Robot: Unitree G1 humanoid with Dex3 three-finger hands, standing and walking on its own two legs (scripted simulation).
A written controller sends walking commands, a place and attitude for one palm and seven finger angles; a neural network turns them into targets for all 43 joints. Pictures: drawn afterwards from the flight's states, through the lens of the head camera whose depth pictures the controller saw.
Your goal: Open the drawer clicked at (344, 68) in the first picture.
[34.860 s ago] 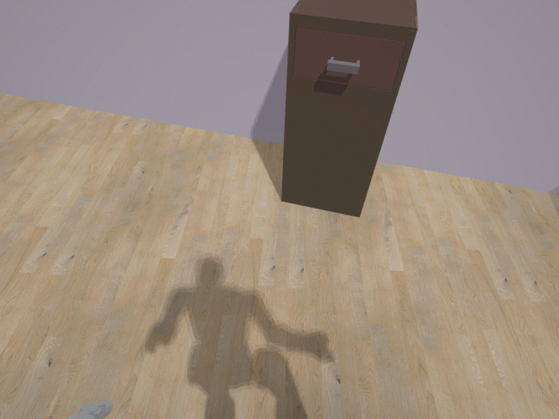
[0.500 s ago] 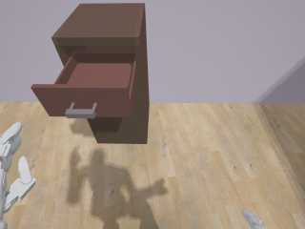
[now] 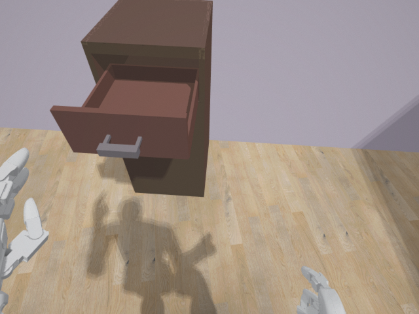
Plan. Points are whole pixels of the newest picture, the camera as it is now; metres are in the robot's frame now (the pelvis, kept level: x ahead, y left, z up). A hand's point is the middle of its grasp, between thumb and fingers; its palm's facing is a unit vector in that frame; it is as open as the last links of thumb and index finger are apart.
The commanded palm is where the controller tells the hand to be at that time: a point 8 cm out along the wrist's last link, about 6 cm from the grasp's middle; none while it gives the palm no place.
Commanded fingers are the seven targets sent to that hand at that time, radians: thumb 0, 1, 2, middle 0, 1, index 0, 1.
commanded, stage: stop stepping back and stand still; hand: left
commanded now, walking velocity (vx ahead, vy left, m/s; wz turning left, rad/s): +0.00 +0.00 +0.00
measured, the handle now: (121, 144) +0.52 +0.27 -0.02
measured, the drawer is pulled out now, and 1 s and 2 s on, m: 0.30 0.30 0.30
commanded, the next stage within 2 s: let the arm hang, fingers relaxed in 0.34 s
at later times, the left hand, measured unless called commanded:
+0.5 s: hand (53, 239) +0.20 +0.26 +0.10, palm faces +0.24 -0.83 -0.50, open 7.4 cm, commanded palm none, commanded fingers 0.00 0.90 0.90 -0.20 -0.30 -0.20 -0.30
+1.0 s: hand out of the picture -0.05 +0.21 -0.17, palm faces +0.04 -0.97 -0.23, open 7.2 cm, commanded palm none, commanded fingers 0.00 0.90 0.90 -0.20 -0.30 -0.20 -0.30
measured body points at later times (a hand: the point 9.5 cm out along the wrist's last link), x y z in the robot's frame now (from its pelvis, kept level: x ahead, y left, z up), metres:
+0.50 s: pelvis +0.00 +0.02 +0.00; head +0.02 +0.00 +0.45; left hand +0.19 +0.30 +0.13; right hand +0.18 -0.23 -0.09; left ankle -0.01 +0.13 -0.74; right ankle +0.01 -0.06 -0.74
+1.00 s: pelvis -0.03 +0.02 +0.00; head -0.01 +0.01 +0.45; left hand -0.05 +0.26 -0.15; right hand -0.07 -0.21 -0.15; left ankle -0.01 +0.13 -0.74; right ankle +0.01 -0.06 -0.74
